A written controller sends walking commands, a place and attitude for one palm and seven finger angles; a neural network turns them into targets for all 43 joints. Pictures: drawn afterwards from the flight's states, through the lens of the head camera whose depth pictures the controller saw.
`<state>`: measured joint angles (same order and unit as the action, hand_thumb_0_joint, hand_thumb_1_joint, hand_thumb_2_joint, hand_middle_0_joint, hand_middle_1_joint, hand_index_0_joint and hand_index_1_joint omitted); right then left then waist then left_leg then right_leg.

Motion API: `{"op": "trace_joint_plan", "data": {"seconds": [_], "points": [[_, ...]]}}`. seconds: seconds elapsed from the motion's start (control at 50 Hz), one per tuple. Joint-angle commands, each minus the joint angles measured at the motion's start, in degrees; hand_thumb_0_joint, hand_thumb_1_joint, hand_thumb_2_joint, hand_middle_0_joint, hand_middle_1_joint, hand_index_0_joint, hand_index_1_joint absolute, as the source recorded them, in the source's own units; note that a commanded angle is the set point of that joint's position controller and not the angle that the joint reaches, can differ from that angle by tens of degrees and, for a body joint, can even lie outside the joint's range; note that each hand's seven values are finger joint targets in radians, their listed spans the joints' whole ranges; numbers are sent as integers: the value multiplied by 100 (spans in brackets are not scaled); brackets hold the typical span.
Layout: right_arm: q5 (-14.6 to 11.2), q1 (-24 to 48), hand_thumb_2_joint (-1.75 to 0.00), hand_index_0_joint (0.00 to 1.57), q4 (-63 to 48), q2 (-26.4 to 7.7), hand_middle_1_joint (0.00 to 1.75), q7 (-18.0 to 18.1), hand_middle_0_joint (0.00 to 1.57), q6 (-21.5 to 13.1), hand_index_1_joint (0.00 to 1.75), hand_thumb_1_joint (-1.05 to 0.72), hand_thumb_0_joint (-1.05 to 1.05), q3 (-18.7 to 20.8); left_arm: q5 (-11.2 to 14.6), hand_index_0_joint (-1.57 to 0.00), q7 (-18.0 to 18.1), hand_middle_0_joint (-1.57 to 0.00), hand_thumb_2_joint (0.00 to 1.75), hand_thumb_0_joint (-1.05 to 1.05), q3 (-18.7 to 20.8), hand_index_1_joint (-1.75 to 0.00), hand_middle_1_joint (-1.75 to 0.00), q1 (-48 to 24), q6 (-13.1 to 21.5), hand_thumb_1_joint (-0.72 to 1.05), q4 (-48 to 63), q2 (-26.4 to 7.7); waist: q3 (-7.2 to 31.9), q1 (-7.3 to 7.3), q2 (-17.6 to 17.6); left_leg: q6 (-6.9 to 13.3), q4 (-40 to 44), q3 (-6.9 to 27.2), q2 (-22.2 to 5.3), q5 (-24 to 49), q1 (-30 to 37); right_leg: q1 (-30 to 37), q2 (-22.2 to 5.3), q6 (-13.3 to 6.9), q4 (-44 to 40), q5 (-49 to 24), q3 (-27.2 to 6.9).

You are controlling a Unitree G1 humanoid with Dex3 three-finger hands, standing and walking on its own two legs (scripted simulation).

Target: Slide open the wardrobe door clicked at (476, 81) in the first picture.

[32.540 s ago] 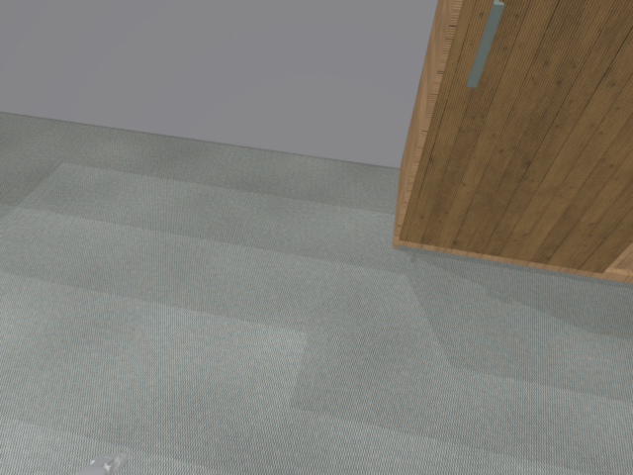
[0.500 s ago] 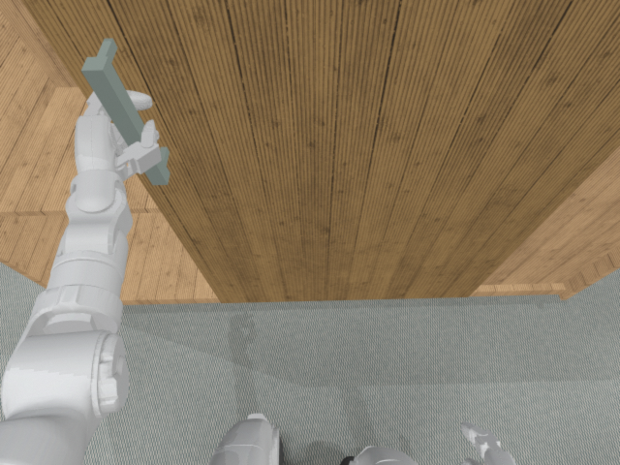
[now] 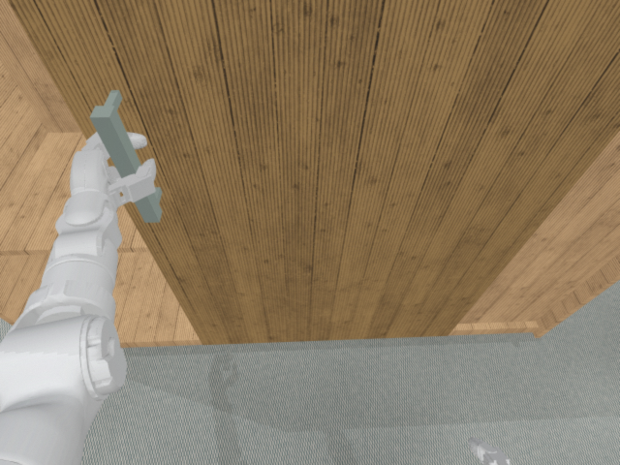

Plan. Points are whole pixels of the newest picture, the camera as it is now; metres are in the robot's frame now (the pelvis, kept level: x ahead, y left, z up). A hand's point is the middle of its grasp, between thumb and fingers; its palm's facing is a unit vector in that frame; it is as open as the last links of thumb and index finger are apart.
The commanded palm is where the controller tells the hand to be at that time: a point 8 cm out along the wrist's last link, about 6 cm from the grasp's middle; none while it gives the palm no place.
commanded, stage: loosen the grip on the handle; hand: left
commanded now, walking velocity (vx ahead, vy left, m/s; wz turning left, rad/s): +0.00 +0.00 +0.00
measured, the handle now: (135, 162) +0.51 +0.25 +0.09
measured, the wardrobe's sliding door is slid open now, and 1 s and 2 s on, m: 0.45 0.45 0.45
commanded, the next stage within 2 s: slip the hand off the handle in 0.46 s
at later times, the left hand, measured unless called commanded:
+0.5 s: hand (143, 184) +0.46 +0.22 +0.10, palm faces +0.22 -0.96 -0.16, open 14.3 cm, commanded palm +0.42 +0.27 +0.10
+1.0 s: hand (93, 193) +0.44 +0.28 +0.10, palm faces +0.22 -0.96 -0.15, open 14.7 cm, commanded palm +0.41 +0.33 +0.10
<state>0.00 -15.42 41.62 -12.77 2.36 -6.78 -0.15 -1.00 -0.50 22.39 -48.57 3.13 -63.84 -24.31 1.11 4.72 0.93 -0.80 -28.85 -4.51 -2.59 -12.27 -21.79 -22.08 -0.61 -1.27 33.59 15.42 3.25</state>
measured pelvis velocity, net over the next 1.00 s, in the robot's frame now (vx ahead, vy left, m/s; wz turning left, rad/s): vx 0.00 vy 0.04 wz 0.01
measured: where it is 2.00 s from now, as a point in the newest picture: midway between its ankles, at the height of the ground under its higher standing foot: outside the picture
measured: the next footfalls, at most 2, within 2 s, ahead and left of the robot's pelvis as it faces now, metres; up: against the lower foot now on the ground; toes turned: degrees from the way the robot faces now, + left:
none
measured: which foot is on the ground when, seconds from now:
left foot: down 0.00-1.00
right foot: down 0.00-1.00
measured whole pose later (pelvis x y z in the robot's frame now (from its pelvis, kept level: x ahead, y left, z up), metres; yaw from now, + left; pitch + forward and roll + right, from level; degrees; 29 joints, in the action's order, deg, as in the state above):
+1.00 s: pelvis +0.00 +0.04 -0.01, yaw +1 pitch +8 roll -1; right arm -1.6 -20.3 39.7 -14.7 2.7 -3.3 -0.6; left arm 0.8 -2.9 17.4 -42.0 6.6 -55.3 -24.8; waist 4.2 3.1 -0.3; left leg 2.5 -37.5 -4.2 -1.0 -17.5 -28.5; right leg -24.7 -2.3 1.6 34.6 18.0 3.2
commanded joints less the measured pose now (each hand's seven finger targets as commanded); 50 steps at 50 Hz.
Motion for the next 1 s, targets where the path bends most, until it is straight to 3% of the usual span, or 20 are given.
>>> {"op": "trace_joint_plan", "data": {"seconds": [0.0, 0.02, 0.04, 0.1, 0.12, 0.18, 0.24, 0.26, 0.3, 0.32, 0.34, 0.38, 0.46, 0.52, 0.56, 0.58, 0.66, 0.86, 0.92, 0.98], "points": [[32, -566, -90, 20, -517, -1101, 30, -58, 20, -93, 30, -90, 0, 462, -256, -45, -55, -45, 49, 0, -5, -140, -140, -1979, 900, 5, 1451, -1550, 2110, -31, -290, 364, -540, 20, 97, 2049, 882, 404, 58, 30, -213, -2555, -185], [25, -572, -90, 20, -577, -1097, 30, -90, 20, -57, 30, -90, 0, 424, -392, -45, -1, -45, 43, 0, -229, -140, -140, -1943, 963, -7, 1378, -1425, 1758, 90, -101, 423, -535, 0, 130, 1586, 566, 189, 50, 45, -210, -2412, -187], [43, -574, -90, 20, -636, -1138, 30, -93, 20, -37, 30, -90, 0, 428, -371, -45, 38, -45, 37, 0, -143, -140, -140, -2035, 1062, -19, 1554, -1542, 1786, 76, -100, 443, -605, -14, 141, 1602, 471, 330, 11, 24, -195, -2645, -209], [-55, -636, -90, 20, -681, -1190, 30, -17, 20, 71, 30, -90, 0, 453, -83, -42, 13, -42, 20, 0, 217, -137, -137, -1905, 1072, -55, 1392, -1881, 2429, -5, 237, 424, -558, -47, 241, 1032, 193, 730, -1, 172, -156, -2432, -404], [-81, -587, -90, 20, -717, -1155, 30, 12, 20, 72, 30, -90, 0, 426, -13, -41, -54, -41, 20, 0, -8, -135, -135, -2132, 1068, -55, 1534, -1699, 2423, 48, 151, 422, -510, -52, 265, 808, 156, 725, -11, 203, -219, -2233, -466], [-148, -652, -90, 20, -649, -1177, 30, 95, 20, 87, 30, -90, 0, 409, 44, -37, -143, -37, 20, 0, 12, -130, -130, -2269, 975, -55, 1370, -1888, 2279, 47, -299, 434, -462, -69, 263, 365, 151, 500, -13, 177, -425, -1367, -562], [-157, -759, -90, 20, -603, -1175, 30, 125, 20, 91, 30, -90, 0, 391, 20, -33, -114, -33, 20, 0, -311, -125, -125, -2418, 892, -55, 1333, -1625, 2048, 149, -253, 467, -429, 16, 252, 188, 115, 251, -6, 171, -543, -945, -535], [-165, -752, -90, 20, -655, -1209, 30, 135, 20, 82, 30, -90, 0, 424, 72, -32, -98, -32, 20, 0, 53, -123, -123, -2264, 915, -55, 1734, -2040, 2440, -94, -322, 472, -384, 29, 246, 310, 247, 554, 9, 157, -545, -982, -571], [-172, -763, -90, 20, -628, -1187, 30, 169, 20, 100, 30, -90, 0, 399, 98, -29, -62, -29, 20, 0, -83, -120, -120, -2256, 861, -55, 1658, -1918, 2353, 9, -288, 478, -347, 20, 254, 433, 263, 589, 24, 168, -554, -1186, -540], [-177, -804, -90, 20, -600, -1167, 30, 165, 20, 83, 30, -90, 0, 390, 154, -28, -63, -28, 20, 0, -217, -118, -118, -2213, 819, -55, 1490, -1645, 2086, 52, -76, 473, -346, 38, 252, 387, 172, 468, 35, 183, -592, -1184, -509], [-174, -845, -90, 20, -570, -1199, 30, 174, 20, 70, 30, -90, 0, 395, 209, -26, -64, -26, 20, 0, -127, -117, -117, -2201, 819, -55, 1443, -1719, 1965, 75, 184, 487, -343, 75, 227, 391, 131, 486, 19, 205, -621, -1207, -500], [-168, -897, -90, 20, -550, -1244, 30, 179, 20, 87, 30, -90, 0, 408, 222, -25, -56, -25, 20, 0, 78, -115, -115, -2077, 817, -55, 1422, -1945, 2048, -15, 96, 475, -315, 78, 239, 508, 178, 549, 44, 192, -566, -1359, -484], [-142, -921, -90, 20, -610, -1165, 30, 133, 20, 86, 30, -90, 0, 378, 107, -25, 7, -25, 20, 0, -207, -115, -115, -2114, 909, -55, 1708, -1596, 2111, -19, -304, 467, -358, 127, 247, 809, 456, 358, 103, 124, -426, -1520, -331], [-137, -924, -90, 20, -629, -1159, 30, 105, 20, 85, 30, -90, 0, 384, 96, -25, 92, -25, 20, 0, -236, -115, -115, -2057, 941, -55, 1739, -1462, 2116, -4, -248, 441, -392, 167, 225, 863, 579, 220, 136, 105, -387, -1454, -269], [-132, -935, -90, 20, -650, -1196, 30, 115, 20, 101, 30, -90, 0, 389, 108, -25, 124, -25, 20, 0, 144, -115, -115, -1909, 948, -55, 1832, -1888, 2338, -134, -161, 434, -392, 202, 209, 1052, 615, 434, 143, 95, -324, -1602, -262], [-153, -889, -90, 20, -681, -1160, 30, 110, 20, 106, 30, -90, 0, 358, 113, -25, 116, -25, 20, 0, -47, -115, -115, -1969, 915, -55, 1819, -1655, 2222, -78, -257, 427, -382, 182, 213, 1078, 643, 357, 142, 91, -319, -1626, -245], [-132, -919, -90, 20, -686, -1186, 30, 111, 20, 121, 30, -90, 0, 346, 26, -25, 106, -25, 20, 0, 107, -115, -115, -2078, 907, -55, 1961, -1917, 2321, -108, -336, 398, -430, 303, 165, 1339, 796, 224, 159, 66, -217, -1635, -178], [-192, -908, -90, 20, -688, -1180, 30, 84, 20, 118, 30, -90, 0, 374, 256, -25, -258, -25, 20, 0, -528, -115, -115, -1902, 746, -55, 2185, -1043, 2139, -14, -722, 206, -513, 721, -34, 2052, 1540, -638, 227, 26, -205, -1146, -13], [-182, -910, -90, 20, -671, -1211, 30, 90, 20, 144, 30, -90, 0, 357, 250, -25, -254, -25, 20, 0, -450, -115, -115, -1923, 654, -55, 2019, -1144, 1968, -2, -506, 173, -464, 802, -23, 1739, 1374, -712, 233, 15, -196, -960, 30], [-161, -911, -90, 20, -681, -1243, 30, 112, 20, 165, 30, -90, 0, 333, 182, -25, -196, -25, 20, 0, -122, -115, -115, -2066, 705, -55, 2051, -1613, 2065, -65, -477, 195, -452, 770, 39, 1417, 1188, -581, 216, 2, -170, -889, 9]]}}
